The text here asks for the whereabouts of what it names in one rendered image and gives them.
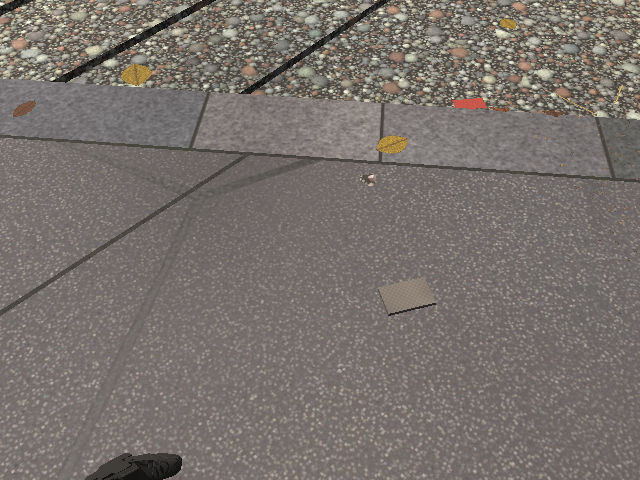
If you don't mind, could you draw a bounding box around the left robot hand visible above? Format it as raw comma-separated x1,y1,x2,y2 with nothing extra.
85,453,182,480

